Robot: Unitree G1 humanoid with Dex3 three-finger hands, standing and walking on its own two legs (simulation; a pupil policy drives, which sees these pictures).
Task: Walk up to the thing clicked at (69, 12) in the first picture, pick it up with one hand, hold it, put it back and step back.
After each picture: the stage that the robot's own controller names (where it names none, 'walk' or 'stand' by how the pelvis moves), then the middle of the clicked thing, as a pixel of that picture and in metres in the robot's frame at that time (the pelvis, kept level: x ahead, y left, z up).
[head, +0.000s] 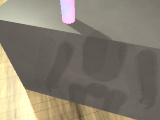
stand; out of the picture +0.77 +0.12 +0.13
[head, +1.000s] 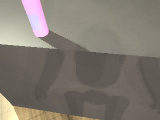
walk; (34, 9) +0.64 +0.27 +0.14
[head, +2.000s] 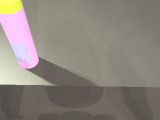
stand; (19, 36) +0.43 +0.24 +0.15
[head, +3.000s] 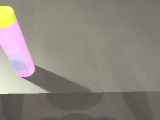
stand; (15, 46) +0.41 +0.25 +0.13
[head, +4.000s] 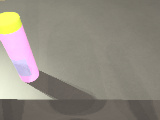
stand; (20, 52) +0.40 +0.24 +0.13
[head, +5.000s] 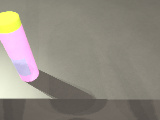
stand; (19, 51) +0.40 +0.24 +0.13
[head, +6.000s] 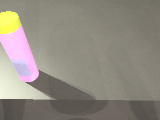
stand; (19, 52) +0.40 +0.24 +0.13
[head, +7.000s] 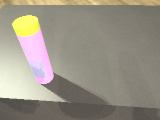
rise first; (36, 54) +0.39 +0.21 +0.13
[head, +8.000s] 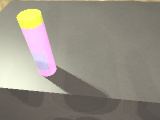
go down; (40, 47) +0.42 +0.21 +0.13
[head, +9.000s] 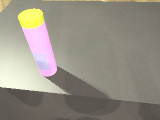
go down; (41, 46) +0.42 +0.21 +0.13
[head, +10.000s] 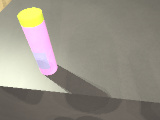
go down; (41, 45) +0.42 +0.21 +0.13
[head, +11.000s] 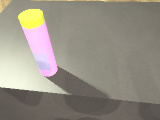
go down; (41, 47) +0.42 +0.21 +0.13
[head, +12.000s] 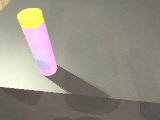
go down; (40, 46) +0.42 +0.21 +0.13
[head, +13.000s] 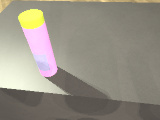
go down; (41, 47) +0.42 +0.21 +0.13
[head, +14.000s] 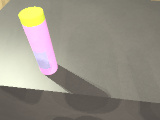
go down; (41, 45) +0.42 +0.21 +0.13
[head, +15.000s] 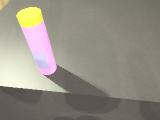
go down; (40, 45) +0.42 +0.21 +0.13
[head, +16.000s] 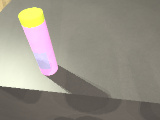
go down; (41, 46) +0.42 +0.21 +0.13
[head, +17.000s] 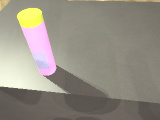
go down; (40, 46) +0.42 +0.21 +0.13
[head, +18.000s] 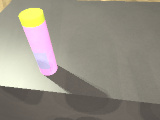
go down; (41, 46) +0.42 +0.21 +0.13
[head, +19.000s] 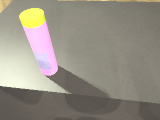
go down; (42, 46) +0.42 +0.21 +0.13
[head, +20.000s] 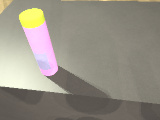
go down; (41, 46) +0.42 +0.21 +0.13
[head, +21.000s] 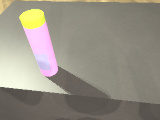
go down; (42, 47) +0.42 +0.21 +0.13
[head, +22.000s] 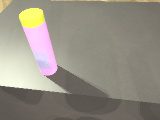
go down; (41, 46) +0.42 +0.21 +0.13
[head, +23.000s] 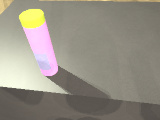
go down; (42, 46) +0.42 +0.21 +0.13
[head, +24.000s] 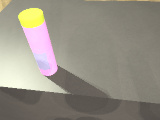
go down; (41, 46) +0.42 +0.21 +0.13
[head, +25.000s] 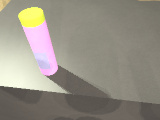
go down; (41, 45) +0.42 +0.21 +0.13
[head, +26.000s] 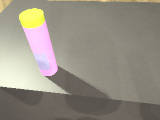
go down; (41, 46) +0.42 +0.21 +0.13
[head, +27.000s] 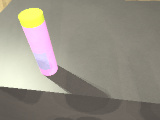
go down; (41, 46) +0.42 +0.21 +0.13
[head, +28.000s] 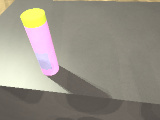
go down; (43, 46) +0.42 +0.21 +0.13
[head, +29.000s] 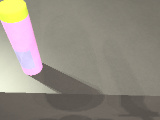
go down; (24, 43) +0.42 +0.20 +0.14
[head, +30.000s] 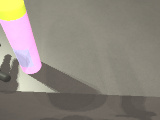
close in; (22, 41) +0.42 +0.21 +0.15
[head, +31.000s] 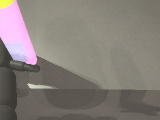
close; (14, 33) +0.41 +0.21 +0.17
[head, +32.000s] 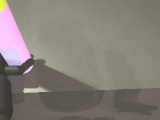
lift; (8, 39) +0.40 +0.21 +0.18
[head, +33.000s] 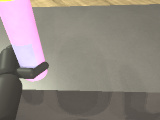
lift; (24, 37) +0.33 +0.17 +0.27
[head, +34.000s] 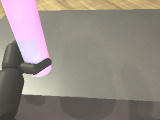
hold; (28, 33) +0.34 +0.17 +0.28
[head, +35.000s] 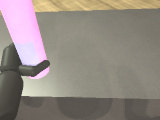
crouch; (26, 35) +0.34 +0.17 +0.27
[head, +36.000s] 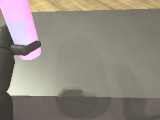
crouch; (18, 15) +0.39 +0.19 +0.30
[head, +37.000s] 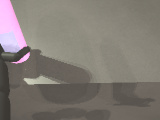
lower; (5, 25) +0.46 +0.22 +0.17
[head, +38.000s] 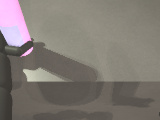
lower; (9, 18) +0.46 +0.21 +0.19
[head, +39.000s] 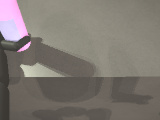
lower; (6, 12) +0.47 +0.22 +0.19
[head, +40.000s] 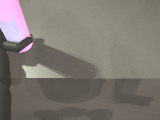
lower; (8, 13) +0.46 +0.21 +0.19
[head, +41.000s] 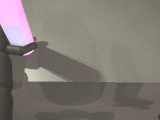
open; (12, 17) +0.45 +0.21 +0.19
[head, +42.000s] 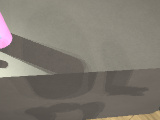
sink last; out of the picture +0.47 +0.23 +0.20
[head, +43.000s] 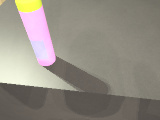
sink last; (39, 34) +0.45 +0.21 +0.17
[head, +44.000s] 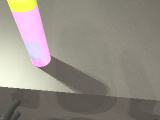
stand; (33, 34) +0.43 +0.21 +0.16
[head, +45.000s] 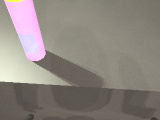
stand; (27, 27) +0.45 +0.22 +0.18
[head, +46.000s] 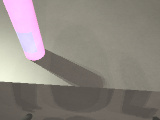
stand; (26, 25) +0.45 +0.21 +0.19
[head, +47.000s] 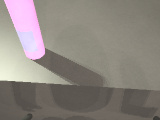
stand; (26, 24) +0.45 +0.21 +0.19
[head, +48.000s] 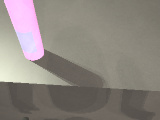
stand; (26, 24) +0.45 +0.21 +0.19
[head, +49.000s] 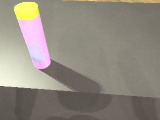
stand; (35, 39) +0.46 +0.21 +0.13
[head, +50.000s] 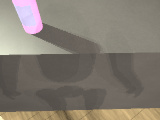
walk; out of the picture +0.54 +0.23 +0.15
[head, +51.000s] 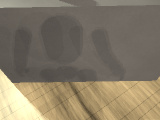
walk; out of the picture +0.84 +0.23 +0.15
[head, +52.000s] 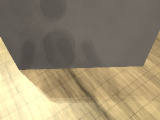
stand; out of the picture +1.13 +0.30 +0.15
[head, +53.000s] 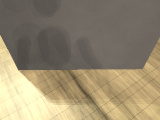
stand; out of the picture +1.11 +0.25 +0.13
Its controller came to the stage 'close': yes
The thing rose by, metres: 0.19
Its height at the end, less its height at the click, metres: +0.00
